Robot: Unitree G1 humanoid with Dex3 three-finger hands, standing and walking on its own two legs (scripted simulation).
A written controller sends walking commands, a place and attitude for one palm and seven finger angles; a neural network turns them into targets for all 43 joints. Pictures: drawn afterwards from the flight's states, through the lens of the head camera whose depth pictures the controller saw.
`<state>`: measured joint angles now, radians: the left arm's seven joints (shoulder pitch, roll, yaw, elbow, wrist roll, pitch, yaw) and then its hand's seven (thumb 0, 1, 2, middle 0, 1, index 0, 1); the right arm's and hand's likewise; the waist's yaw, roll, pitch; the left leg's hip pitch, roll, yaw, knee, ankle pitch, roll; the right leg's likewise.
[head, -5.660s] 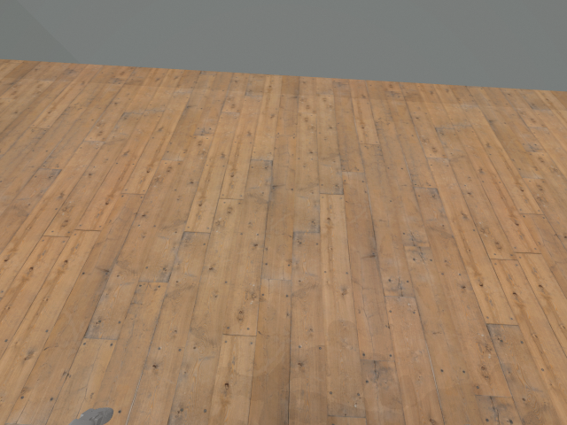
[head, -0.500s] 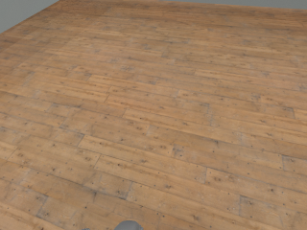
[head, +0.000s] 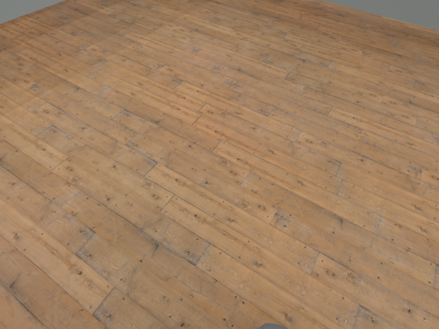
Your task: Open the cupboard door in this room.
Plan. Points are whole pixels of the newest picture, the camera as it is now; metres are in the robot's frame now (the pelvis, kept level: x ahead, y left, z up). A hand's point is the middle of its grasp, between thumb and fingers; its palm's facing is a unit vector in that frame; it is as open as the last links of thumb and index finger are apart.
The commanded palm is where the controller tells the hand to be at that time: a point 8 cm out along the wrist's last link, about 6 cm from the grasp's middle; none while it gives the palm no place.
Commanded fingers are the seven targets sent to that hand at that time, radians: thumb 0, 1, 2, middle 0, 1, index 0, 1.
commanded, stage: turn or walk to find it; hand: left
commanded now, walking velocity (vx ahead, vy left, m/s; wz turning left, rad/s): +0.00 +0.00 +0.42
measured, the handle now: out of the picture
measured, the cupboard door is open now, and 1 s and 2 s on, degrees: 0 0 0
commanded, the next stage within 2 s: none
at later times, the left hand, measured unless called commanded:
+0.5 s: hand out of the picture -0.02 +0.15 -0.15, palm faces +0.27 -0.93 -0.26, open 7.4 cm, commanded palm none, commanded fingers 0.00 0.90 0.90 -0.20 -0.30 -0.20 -0.30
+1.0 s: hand out of the picture -0.07 +0.18 -0.16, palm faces +0.44 -0.86 -0.26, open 7.4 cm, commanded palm none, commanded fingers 0.00 0.90 0.90 -0.20 -0.30 -0.20 -0.30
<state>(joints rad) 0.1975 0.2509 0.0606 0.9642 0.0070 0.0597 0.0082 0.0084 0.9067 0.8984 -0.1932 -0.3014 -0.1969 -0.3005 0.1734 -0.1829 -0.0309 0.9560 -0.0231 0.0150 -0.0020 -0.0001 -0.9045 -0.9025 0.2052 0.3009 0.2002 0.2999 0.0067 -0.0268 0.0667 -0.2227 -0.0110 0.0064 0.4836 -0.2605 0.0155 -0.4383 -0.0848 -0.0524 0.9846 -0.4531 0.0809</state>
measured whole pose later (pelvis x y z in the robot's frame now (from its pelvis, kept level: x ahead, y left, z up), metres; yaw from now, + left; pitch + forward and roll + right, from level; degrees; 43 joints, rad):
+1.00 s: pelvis -0.06 -0.04 +0.00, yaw +25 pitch +0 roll +1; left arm 0.19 0.21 0.05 0.94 0.01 0.04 0.01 0.01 0.91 0.90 -0.19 -0.30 -0.20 -0.30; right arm 0.17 -0.19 -0.04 0.95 -0.03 0.03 0.01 0.00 -0.90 -0.90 0.21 0.30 0.20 0.30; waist -0.01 0.01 0.06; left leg -0.27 -0.02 -0.02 0.50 -0.22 0.01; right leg -0.34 -0.06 -0.05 0.75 -0.42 0.07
